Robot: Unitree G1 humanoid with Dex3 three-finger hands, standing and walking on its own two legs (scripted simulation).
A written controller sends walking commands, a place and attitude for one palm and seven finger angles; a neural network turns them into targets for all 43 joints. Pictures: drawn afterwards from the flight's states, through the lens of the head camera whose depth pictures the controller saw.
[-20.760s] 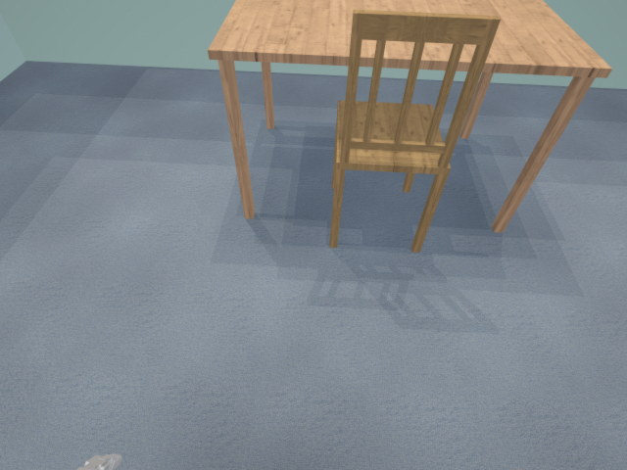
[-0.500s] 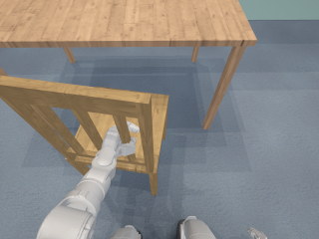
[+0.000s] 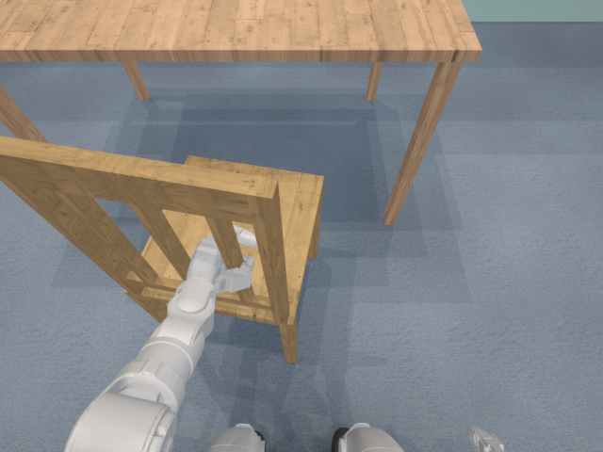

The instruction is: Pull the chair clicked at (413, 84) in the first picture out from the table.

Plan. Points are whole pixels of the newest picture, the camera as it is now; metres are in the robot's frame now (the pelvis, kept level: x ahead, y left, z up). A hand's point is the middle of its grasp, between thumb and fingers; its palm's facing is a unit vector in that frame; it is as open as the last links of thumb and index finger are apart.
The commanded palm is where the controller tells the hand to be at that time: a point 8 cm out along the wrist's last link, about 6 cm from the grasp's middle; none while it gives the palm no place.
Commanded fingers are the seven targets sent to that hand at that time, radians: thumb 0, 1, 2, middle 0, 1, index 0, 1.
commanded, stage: step backward, pulling the chair out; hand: left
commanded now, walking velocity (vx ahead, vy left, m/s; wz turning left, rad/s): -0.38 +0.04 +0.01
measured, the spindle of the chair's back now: (175, 252) +0.40 +0.22 -0.07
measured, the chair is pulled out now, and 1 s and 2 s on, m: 0.34 0.59 0.63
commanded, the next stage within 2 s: stop walking, hand still on the chair in 0.70 s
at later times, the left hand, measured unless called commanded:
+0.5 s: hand (240, 348) +0.25 +0.10 -0.06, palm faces -0.09 -0.98 -0.15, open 5.5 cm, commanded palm +0.25 +0.15 -0.06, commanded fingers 0.00 0.90 0.90 -0.50 -1.45 -0.50 -1.45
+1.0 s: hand out of the picture +0.11 +0.09 -0.05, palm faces -0.08 -0.99 -0.15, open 5.5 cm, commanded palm +0.10 +0.14 -0.04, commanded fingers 0.00 0.90 0.90 -0.50 -1.45 -0.50 -1.45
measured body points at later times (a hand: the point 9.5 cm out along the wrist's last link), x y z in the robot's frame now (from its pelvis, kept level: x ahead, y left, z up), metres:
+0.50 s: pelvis -0.11 +0.00 +0.00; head -0.03 -0.01 +0.44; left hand +0.25 +0.15 -0.04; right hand -0.02 -0.24 -0.14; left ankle -0.07 +0.15 -0.72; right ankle -0.06 -0.11 -0.73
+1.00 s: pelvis -0.21 +0.00 +0.00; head -0.16 -0.02 +0.45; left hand +0.12 +0.14 -0.04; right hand -0.13 -0.24 -0.13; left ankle -0.17 +0.15 -0.72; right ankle -0.14 -0.11 -0.73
